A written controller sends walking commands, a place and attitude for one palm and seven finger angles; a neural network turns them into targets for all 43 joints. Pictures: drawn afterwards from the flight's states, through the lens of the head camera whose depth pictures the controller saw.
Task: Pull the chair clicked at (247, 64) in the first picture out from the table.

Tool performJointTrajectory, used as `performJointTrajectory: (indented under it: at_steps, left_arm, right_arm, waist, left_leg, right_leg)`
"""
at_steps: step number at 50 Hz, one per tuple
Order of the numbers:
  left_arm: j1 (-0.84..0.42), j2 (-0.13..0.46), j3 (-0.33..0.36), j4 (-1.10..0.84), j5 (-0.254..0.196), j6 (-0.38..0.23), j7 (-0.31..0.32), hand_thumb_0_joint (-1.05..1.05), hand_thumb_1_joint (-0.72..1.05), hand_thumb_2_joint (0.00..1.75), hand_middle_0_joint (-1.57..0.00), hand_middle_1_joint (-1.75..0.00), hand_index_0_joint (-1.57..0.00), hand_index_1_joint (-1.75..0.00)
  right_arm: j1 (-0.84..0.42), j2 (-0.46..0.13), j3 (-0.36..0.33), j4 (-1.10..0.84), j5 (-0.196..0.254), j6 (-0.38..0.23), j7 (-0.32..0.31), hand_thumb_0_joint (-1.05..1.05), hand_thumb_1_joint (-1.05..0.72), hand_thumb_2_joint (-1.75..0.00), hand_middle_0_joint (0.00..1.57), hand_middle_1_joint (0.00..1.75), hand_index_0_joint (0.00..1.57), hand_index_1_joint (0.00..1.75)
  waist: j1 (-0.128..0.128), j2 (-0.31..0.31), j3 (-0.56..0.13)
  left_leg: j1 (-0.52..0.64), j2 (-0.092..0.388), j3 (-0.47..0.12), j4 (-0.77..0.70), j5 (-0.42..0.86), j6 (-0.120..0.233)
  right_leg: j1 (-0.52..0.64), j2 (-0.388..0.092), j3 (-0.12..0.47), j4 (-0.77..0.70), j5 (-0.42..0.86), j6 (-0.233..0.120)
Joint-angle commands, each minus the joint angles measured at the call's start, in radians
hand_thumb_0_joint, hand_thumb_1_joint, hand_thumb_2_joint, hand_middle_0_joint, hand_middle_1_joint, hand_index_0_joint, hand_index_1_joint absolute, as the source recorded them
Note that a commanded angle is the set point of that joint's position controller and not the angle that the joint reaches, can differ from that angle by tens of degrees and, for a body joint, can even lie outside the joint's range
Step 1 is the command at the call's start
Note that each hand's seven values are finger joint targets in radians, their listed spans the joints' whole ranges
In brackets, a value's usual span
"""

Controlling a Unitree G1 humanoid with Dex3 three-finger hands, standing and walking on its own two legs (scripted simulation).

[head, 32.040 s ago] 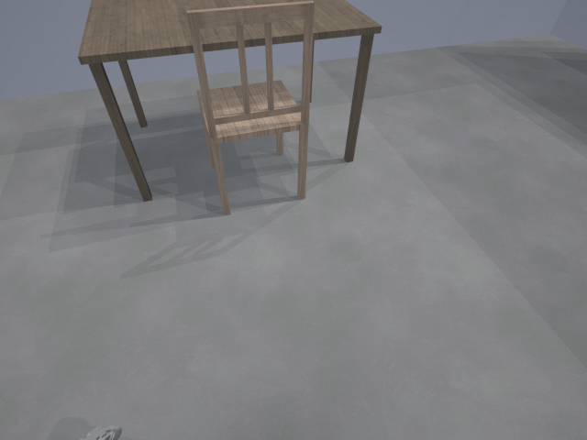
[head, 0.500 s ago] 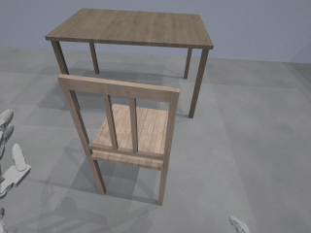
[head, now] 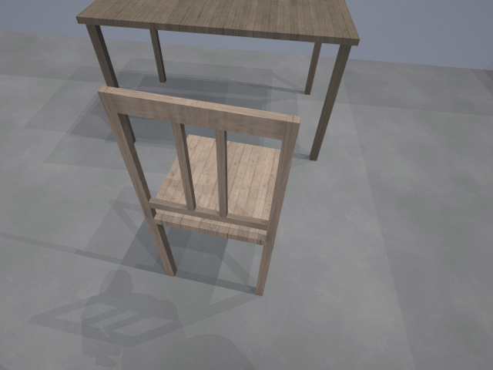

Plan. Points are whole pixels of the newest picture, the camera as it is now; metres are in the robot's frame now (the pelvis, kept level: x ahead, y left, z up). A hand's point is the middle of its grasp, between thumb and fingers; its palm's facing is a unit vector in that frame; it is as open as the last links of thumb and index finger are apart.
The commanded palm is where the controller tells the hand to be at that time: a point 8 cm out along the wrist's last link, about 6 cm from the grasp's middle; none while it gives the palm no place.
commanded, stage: let the arm hang, fingers relaxed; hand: left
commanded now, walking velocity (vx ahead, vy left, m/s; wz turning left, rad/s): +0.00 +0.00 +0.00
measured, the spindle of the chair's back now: (185, 170) +0.57 +0.19 -0.08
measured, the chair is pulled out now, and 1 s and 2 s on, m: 0.61 0.61 0.61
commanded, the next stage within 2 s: look to check the result in 0.64 s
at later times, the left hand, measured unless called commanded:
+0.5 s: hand out of the picture -0.01 +0.15 -0.17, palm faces +0.02 -0.99 -0.17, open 7.3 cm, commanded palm none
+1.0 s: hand out of the picture -0.01 +0.16 -0.17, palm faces +0.03 -0.98 -0.18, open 7.4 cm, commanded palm none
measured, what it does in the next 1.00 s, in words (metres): stands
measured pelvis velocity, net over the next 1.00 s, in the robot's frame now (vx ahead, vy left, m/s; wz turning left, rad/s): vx -0.01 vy -0.01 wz -0.01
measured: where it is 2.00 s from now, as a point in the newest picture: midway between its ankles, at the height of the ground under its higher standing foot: outside the picture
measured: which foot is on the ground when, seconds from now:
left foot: down 0.00-1.00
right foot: down 0.00-1.00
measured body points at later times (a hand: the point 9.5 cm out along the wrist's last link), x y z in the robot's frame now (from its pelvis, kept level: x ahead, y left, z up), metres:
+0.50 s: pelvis -0.01 -0.01 +0.00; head +0.00 -0.01 +0.45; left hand -0.01 +0.20 -0.16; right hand -0.05 -0.22 -0.16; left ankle -0.01 +0.13 -0.73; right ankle +0.04 -0.13 -0.73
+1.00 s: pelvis -0.01 -0.01 +0.00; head +0.01 -0.01 +0.45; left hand -0.01 +0.21 -0.16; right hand -0.04 -0.21 -0.16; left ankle -0.01 +0.13 -0.73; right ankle +0.04 -0.13 -0.73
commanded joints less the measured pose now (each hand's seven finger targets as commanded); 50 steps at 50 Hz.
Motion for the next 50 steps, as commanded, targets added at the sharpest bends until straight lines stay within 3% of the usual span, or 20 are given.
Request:
performJointTrajectory:
  at_steps: [1, 7, 8, 16, 18, 22, 25, 32, 33, 37, 42, 44, 46, 50]
  left_arm:
    - [0.019, 0.084, 0.006, -0.006, -0.001, -0.027, 0.007, 0.00, 0.90, 0.90, -0.20, -0.30, -0.20, -0.30]
    - [0.039, 0.076, -0.002, 0.062, -0.003, -0.029, 0.010, 0.00, 0.90, 0.90, -0.20, -0.30, -0.20, -0.30]
    - [0.050, 0.077, -0.002, 0.070, -0.004, -0.028, 0.013, 0.00, 0.90, 0.90, -0.20, -0.30, -0.20, -0.30]
    - [0.069, 0.064, -0.004, 0.109, -0.003, -0.034, 0.018, 0.00, 0.90, 0.90, -0.20, -0.30, -0.20, -0.30]
    - [0.073, 0.055, -0.005, 0.116, -0.004, -0.034, 0.021, 0.00, 0.90, 0.90, -0.20, -0.30, -0.20, -0.30]
    - [0.076, 0.042, -0.004, 0.124, -0.004, -0.039, 0.021, 0.00, 0.90, 0.90, -0.20, -0.30, -0.20, -0.30]
    - [0.075, 0.032, -0.005, 0.132, -0.005, -0.037, 0.022, 0.00, 0.90, 0.90, -0.20, -0.30, -0.20, -0.30]
    - [0.074, 0.029, -0.003, 0.132, -0.004, -0.037, 0.022, 0.00, 0.90, 0.90, -0.20, -0.30, -0.20, -0.30]
    - [0.070, 0.026, -0.004, 0.132, -0.004, -0.036, 0.023, 0.00, 0.90, 0.90, -0.20, -0.30, -0.20, -0.30]
    - [0.064, 0.025, -0.002, 0.128, -0.005, -0.039, 0.022, 0.00, 0.90, 0.90, -0.20, -0.30, -0.20, -0.30]
    - [0.065, 0.021, -0.003, 0.131, -0.005, -0.037, 0.022, 0.00, 0.90, 0.90, -0.20, -0.30, -0.20, -0.30]
    - [0.062, 0.020, -0.004, 0.130, -0.005, -0.035, 0.022, 0.00, 0.90, 0.90, -0.20, -0.30, -0.20, -0.30]
    - [0.067, 0.022, -0.003, 0.130, -0.005, -0.037, 0.022, 0.00, 0.90, 0.90, -0.20, -0.30, -0.20, -0.30]
    - [0.062, 0.019, -0.003, 0.130, -0.005, -0.036, 0.022, 0.00, 0.90, 0.90, -0.20, -0.30, -0.20, -0.30]
  right_arm:
    - [0.064, -0.111, -0.028, -0.036, 0.006, -0.026, -0.008, 0.00, -0.90, -0.90, 0.20, 0.30, 0.20, 0.30]
    - [0.111, -0.089, -0.021, 0.015, 0.008, -0.029, -0.011, 0.00, -0.90, -0.90, 0.20, 0.30, 0.20, 0.30]
    - [0.114, -0.084, -0.021, 0.021, 0.008, -0.027, -0.011, 0.00, -0.90, -0.90, 0.20, 0.30, 0.20, 0.30]
    - [0.154, -0.043, -0.012, 0.068, 0.009, -0.029, -0.011, 0.00, -0.90, -0.90, 0.20, 0.30, 0.20, 0.30]
    - [0.152, -0.035, -0.012, 0.074, 0.010, -0.029, -0.014, 0.00, -0.90, -0.90, 0.20, 0.30, 0.20, 0.30]
    - [0.155, -0.023, -0.009, 0.082, 0.010, -0.034, -0.016, 0.00, -0.90, -0.90, 0.20, 0.30, 0.20, 0.30]
    - [0.152, -0.014, -0.008, 0.088, 0.010, -0.034, -0.020, 0.00, -0.90, -0.90, 0.20, 0.30, 0.20, 0.30]
    - [0.161, -0.015, -0.012, 0.086, 0.010, -0.029, -0.019, 0.00, -0.90, -0.90, 0.20, 0.30, 0.20, 0.30]
    - [0.158, -0.013, -0.013, 0.085, 0.009, -0.026, -0.020, 0.00, -0.90, -0.90, 0.20, 0.30, 0.20, 0.30]
    - [0.161, -0.013, -0.011, 0.087, 0.010, -0.032, -0.020, 0.00, -0.90, -0.90, 0.20, 0.30, 0.20, 0.30]
    - [0.150, -0.011, -0.011, 0.087, 0.010, -0.031, -0.021, 0.00, -0.90, -0.90, 0.20, 0.30, 0.20, 0.30]
    - [0.146, -0.015, -0.011, 0.087, 0.009, -0.030, -0.022, 0.00, -0.90, -0.90, 0.20, 0.30, 0.20, 0.30]
    - [0.147, -0.014, -0.009, 0.087, 0.009, -0.032, -0.021, 0.00, -0.90, -0.90, 0.20, 0.30, 0.20, 0.30]
    - [0.146, -0.019, -0.010, 0.084, 0.009, -0.032, -0.022, 0.00, -0.90, -0.90, 0.20, 0.30, 0.20, 0.30]
  waist:
    - [-0.011, 0.039, 0.019]
    - [-0.012, -0.031, 0.037]
    - [-0.008, -0.008, 0.049]
    - [-0.012, -0.024, 0.039]
    - [-0.012, 0.018, 0.058]
    - [-0.009, 0.014, 0.022]
    - [-0.008, 0.058, 0.059]
    - [-0.013, -0.002, 0.043]
    - [-0.013, 0.010, 0.063]
    - [-0.015, 0.018, 0.026]
    - [-0.012, 0.011, 0.053]
    - [-0.012, 0.046, 0.075]
    - [-0.011, 0.027, 0.043]
    - [-0.012, 0.029, 0.057]
  left_leg:
    - [-0.125, 0.054, -0.061, -0.182, -0.032, 0.070]
    - [-0.109, 0.048, -0.052, -0.187, -0.020, 0.073]
    - [-0.114, 0.043, -0.047, -0.189, -0.029, 0.074]
    - [-0.096, 0.030, -0.028, -0.164, 0.015, 0.068]
    - [-0.100, 0.033, -0.029, -0.169, 0.021, 0.067]
    - [-0.087, 0.035, -0.026, -0.161, 0.074, 0.061]
    - [-0.109, 0.041, -0.028, -0.170, 0.073, 0.060]
    - [-0.092, 0.033, -0.023, -0.157, 0.042, 0.060]
    - [-0.095, 0.034, -0.027, -0.162, 0.028, 0.061]
    - [-0.086, 0.041, -0.030, -0.163, 0.072, 0.059]
    - [-0.097, 0.039, -0.032, -0.168, 0.060, 0.060]
    - [-0.108, 0.046, -0.037, -0.183, 0.045, 0.062]
    - [-0.100, 0.045, -0.037, -0.179, 0.052, 0.062]
    - [-0.106, 0.048, -0.041, -0.187, 0.040, 0.064]
  right_leg:
    - [0.051, -0.043, 0.088, -0.122, -0.084, -0.048]
    - [0.024, -0.049, 0.094, -0.137, -0.106, -0.049]
    - [0.013, -0.050, 0.097, -0.145, -0.128, -0.052]
    - [0.000, -0.060, 0.110, -0.152, -0.138, -0.058]
    - [-0.013, -0.055, 0.110, -0.152, -0.131, -0.060]
    - [0.023, -0.061, 0.103, -0.136, -0.072, -0.062]
    - [0.013, -0.055, 0.102, -0.134, -0.060, -0.064]
    - [0.009, -0.061, 0.107, -0.157, -0.110, -0.064]
    - [-0.007, -0.056, 0.104, -0.163, -0.121, -0.066]
    - [0.023, -0.057, 0.097, -0.139, -0.069, -0.064]
    - [0.017, -0.057, 0.098, -0.144, -0.074, -0.064]
    - [0.006, -0.051, 0.094, -0.142, -0.074, -0.064]
    - [0.027, -0.052, 0.096, -0.136, -0.063, -0.063]
    - [0.015, -0.049, 0.094, -0.134, -0.068, -0.062]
